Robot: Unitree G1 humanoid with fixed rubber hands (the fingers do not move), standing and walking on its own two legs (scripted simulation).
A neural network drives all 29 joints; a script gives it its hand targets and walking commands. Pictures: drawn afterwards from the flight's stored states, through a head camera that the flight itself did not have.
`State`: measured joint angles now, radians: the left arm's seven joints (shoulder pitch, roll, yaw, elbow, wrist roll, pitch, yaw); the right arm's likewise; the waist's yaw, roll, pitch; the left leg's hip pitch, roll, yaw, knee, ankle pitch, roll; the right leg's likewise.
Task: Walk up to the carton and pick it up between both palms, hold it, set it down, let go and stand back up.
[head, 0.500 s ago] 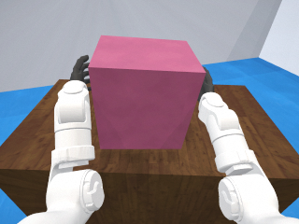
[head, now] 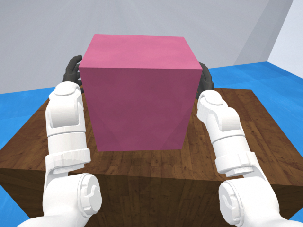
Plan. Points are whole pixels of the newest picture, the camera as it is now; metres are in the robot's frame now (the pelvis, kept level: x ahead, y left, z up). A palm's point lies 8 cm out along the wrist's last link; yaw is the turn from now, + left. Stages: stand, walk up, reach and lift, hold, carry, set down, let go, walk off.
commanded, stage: hold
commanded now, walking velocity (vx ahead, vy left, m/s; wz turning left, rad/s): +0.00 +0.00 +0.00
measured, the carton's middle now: (140, 94) +0.41 +0.01 +0.21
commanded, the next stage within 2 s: none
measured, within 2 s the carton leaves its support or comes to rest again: neither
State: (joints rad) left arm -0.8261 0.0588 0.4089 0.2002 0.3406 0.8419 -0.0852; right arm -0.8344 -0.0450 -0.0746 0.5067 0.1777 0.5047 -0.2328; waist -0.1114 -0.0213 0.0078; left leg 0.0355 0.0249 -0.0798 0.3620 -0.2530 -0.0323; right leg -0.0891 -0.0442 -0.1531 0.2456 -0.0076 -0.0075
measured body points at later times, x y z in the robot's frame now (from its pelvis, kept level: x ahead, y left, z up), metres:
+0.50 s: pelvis +0.01 +0.00 +0.00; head -0.06 +0.00 +0.45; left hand +0.39 +0.16 +0.26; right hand +0.38 -0.16 +0.23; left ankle -0.02 +0.14 -0.74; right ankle +0.09 -0.12 -0.74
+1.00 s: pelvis +0.01 +0.00 +0.00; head -0.05 +0.00 +0.45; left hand +0.40 +0.17 +0.26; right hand +0.38 -0.16 +0.24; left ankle -0.02 +0.14 -0.74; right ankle +0.09 -0.12 -0.74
